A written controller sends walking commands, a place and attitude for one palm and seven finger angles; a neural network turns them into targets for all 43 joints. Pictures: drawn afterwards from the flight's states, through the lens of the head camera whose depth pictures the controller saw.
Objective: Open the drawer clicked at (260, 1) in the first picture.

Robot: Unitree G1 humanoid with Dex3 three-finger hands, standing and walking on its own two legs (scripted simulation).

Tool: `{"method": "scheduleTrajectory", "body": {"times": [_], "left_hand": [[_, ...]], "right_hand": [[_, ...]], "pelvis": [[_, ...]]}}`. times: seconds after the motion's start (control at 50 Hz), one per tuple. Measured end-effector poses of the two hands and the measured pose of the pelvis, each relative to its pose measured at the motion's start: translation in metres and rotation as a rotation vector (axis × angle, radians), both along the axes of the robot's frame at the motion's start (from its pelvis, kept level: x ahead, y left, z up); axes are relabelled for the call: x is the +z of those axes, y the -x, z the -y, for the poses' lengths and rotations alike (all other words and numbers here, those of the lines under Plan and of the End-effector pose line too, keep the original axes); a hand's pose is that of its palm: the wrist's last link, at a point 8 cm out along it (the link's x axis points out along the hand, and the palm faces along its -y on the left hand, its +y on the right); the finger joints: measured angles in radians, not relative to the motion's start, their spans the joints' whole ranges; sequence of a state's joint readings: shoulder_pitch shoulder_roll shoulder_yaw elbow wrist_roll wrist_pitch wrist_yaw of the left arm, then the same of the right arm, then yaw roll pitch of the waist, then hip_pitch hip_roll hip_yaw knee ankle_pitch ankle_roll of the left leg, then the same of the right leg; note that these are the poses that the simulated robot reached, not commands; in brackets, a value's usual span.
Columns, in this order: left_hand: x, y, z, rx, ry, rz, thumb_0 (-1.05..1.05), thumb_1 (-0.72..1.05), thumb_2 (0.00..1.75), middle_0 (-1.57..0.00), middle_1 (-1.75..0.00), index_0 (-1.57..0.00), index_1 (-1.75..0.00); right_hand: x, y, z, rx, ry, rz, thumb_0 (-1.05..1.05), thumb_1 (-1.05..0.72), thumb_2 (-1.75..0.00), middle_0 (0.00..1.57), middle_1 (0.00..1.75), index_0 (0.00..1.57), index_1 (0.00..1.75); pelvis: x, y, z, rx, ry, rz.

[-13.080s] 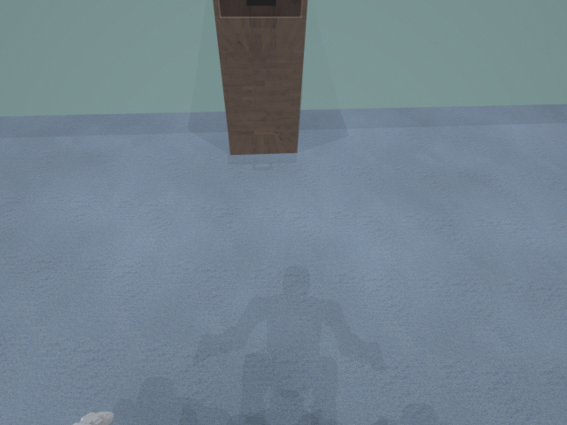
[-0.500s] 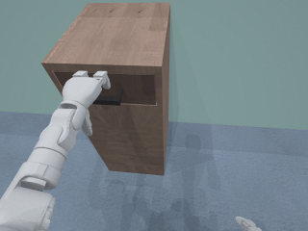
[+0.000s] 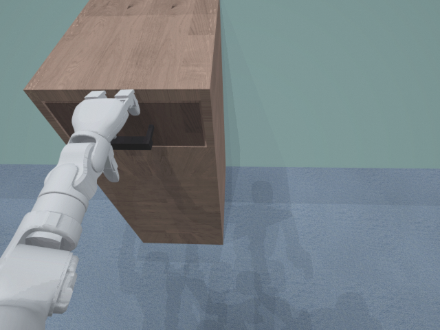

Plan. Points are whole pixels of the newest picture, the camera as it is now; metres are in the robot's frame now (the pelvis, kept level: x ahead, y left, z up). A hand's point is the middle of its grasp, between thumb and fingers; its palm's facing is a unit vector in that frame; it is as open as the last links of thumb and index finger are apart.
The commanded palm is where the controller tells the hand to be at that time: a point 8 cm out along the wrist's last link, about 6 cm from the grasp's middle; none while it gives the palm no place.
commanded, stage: move the hooked fingers above the handle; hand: left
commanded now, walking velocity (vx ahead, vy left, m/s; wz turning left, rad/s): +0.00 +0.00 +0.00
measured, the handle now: (127, 136) +0.50 +0.22 +0.03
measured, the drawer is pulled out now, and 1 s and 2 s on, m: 0.00 0.00 0.00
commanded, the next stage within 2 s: lower the fingers behind the handle in 0.56 s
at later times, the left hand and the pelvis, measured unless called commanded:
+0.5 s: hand (111, 135) +0.45 +0.22 +0.09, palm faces -0.01 -0.01 -1.00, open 13.9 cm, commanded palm +0.42 +0.23 +0.15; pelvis -0.01 +0.00 +0.00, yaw +0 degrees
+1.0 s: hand (115, 146) +0.44 +0.22 +0.07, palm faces -0.03 -0.02 -1.00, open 13.9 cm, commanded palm +0.42 +0.23 +0.12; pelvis -0.01 +0.01 +0.00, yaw +0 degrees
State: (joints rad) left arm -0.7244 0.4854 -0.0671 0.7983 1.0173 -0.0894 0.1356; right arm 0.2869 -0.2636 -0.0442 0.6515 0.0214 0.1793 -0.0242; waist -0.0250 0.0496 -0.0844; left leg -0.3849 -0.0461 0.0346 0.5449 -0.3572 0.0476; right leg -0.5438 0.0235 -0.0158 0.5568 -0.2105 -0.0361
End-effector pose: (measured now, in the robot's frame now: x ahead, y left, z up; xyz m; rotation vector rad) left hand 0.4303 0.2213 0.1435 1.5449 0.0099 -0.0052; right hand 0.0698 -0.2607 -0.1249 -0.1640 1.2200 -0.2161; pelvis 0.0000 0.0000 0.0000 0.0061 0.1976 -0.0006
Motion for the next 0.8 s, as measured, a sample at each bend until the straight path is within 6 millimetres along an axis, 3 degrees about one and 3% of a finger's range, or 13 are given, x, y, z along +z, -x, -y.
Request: {"method": "scheduleTrajectory", "body": {"times": [0.22, 0.48, 0.8], "left_hand": [[-0.0043, 0.0089, -0.0064, -0.002, -0.022, -0.027, 0.00, -0.49, 0.30, -0.32, -1.20, -0.32, -1.20], [0.0049, 0.0010, -0.0030, 0.007, -0.016, -0.002, 0.00, -0.49, 0.30, -0.32, -1.20, -0.32, -1.20], [-0.0043, 0.0080, -0.0099, 0.002, -0.019, -0.004, 0.00, -0.49, 0.30, -0.32, -1.20, -0.32, -1.20]], "right_hand": [[0.0021, 0.0036, 0.0028, 0.005, 0.015, 0.009, 0.01, -0.91, -0.90, 0.21, 0.30, 0.21, 0.29], [0.0026, 0.0015, -0.0023, 0.002, 0.009, 0.036, 0.01, -0.90, -0.90, 0.21, 0.30, 0.21, 0.30], [0.0008, 0.0010, -0.0062, 0.017, 0.007, 0.017, 0.01, -0.90, -0.90, 0.21, 0.30, 0.21, 0.30]], "pelvis": [[0.0001, 0.0069, 0.0014, 0.010, -0.001, 0.009], [-0.0003, 0.0085, -0.0021, 0.002, -0.001, 0.003], [-0.0008, 0.0072, -0.0050, 0.010, 0.002, 0.002]]}}
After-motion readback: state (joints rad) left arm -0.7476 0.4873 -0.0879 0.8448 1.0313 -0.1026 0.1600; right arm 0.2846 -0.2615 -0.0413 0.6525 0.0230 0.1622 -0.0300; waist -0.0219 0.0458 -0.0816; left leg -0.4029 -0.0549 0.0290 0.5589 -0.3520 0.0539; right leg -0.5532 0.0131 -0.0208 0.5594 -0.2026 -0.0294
